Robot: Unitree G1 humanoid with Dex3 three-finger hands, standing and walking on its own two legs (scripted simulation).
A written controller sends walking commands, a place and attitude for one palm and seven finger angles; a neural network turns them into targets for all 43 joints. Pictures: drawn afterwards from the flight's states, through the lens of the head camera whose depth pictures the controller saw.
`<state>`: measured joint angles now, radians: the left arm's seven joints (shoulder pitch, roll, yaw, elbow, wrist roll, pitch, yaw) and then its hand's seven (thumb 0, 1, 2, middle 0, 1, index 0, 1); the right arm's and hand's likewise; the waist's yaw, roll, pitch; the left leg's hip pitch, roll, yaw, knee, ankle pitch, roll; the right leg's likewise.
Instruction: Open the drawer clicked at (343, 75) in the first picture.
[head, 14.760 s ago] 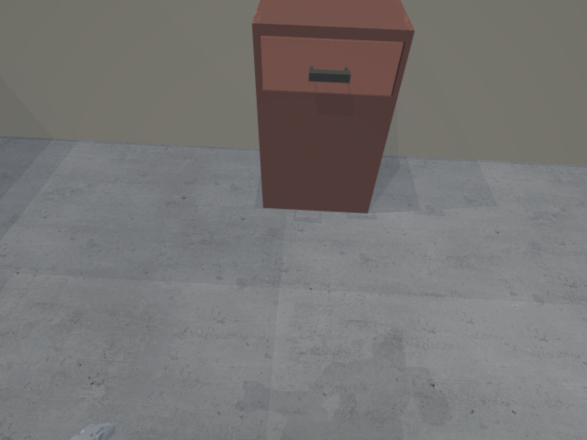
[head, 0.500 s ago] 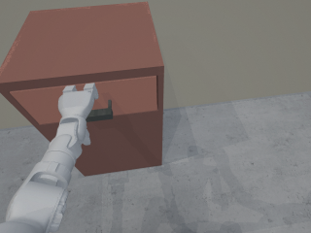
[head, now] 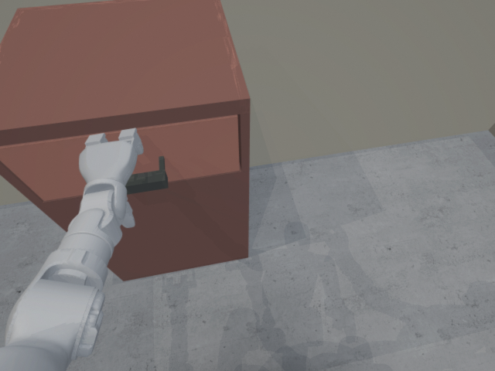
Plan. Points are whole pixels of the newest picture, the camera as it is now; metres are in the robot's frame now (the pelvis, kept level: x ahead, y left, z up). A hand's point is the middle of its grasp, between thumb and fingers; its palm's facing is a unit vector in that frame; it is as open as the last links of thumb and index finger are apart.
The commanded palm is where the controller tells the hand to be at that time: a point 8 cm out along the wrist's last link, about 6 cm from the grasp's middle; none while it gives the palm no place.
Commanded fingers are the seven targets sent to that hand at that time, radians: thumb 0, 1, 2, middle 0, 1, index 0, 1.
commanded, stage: move the hooked fingers above the handle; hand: left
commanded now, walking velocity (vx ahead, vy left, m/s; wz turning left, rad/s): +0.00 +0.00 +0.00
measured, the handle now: (133, 174) +0.51 +0.22 -0.04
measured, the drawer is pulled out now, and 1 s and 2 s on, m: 0.00 0.00 0.00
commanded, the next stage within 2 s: lower the fingers behind the handle in 0.68 s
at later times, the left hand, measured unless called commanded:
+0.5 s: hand (119, 177) +0.45 +0.22 +0.02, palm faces -0.02 -0.03 -1.00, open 13.8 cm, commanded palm +0.43 +0.22 +0.08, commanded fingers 0.00 -0.50 0.30 -0.30 -1.20 -0.30 -1.20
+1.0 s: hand (128, 182) +0.45 +0.21 +0.01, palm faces -0.06 -0.03 -1.00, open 13.8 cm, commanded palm +0.43 +0.21 +0.06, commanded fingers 0.00 -0.50 0.30 -0.30 -1.20 -0.30 -1.20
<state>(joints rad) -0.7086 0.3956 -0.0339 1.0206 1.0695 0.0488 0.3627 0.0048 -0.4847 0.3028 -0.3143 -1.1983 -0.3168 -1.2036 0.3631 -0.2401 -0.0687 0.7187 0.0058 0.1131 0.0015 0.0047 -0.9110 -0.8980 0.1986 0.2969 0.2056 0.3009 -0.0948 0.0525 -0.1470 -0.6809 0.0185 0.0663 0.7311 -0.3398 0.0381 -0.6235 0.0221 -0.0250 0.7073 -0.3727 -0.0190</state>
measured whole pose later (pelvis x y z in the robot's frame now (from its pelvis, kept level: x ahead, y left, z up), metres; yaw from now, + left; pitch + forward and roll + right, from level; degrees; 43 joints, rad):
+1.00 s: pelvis +0.00 +0.00 +0.00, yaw +0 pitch +17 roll -1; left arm -0.72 0.37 -0.06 1.05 1.07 0.08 0.38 0.00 -0.49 0.30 -0.31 -1.20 -0.32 -1.20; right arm 0.33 -0.24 -0.06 0.72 0.00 0.12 0.00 0.00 -0.91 -0.90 0.20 0.30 0.21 0.30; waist -0.09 0.05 -0.15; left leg -0.69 0.02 0.06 0.74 -0.34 0.03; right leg -0.63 0.02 -0.03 0.72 -0.38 -0.02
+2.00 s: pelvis -0.01 +0.01 -0.04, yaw +0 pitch +24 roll -3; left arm -0.75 0.40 -0.02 1.10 1.10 0.04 0.50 0.00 -0.48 0.30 -0.31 -1.20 -0.32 -1.20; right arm 0.35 -0.24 -0.07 0.76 -0.03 0.07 0.01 0.00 -0.91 -0.90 0.20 0.30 0.21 0.30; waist -0.12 0.06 -0.19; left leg -0.98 0.03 0.04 0.99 -0.42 0.05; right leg -0.90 0.03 -0.05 0.94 -0.45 -0.01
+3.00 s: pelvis -0.02 +0.00 -0.04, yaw +0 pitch +23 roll -2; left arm -0.76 0.39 -0.03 1.12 1.09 0.07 0.49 0.00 0.48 0.72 -0.37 -1.30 -0.38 -1.31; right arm 0.33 -0.23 -0.05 0.74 -0.02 0.08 0.00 0.00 -0.91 -0.90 0.20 0.30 0.21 0.30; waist -0.12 0.06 -0.18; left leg -0.97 0.03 0.03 0.98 -0.42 0.04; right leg -0.89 0.03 -0.05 0.94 -0.45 -0.02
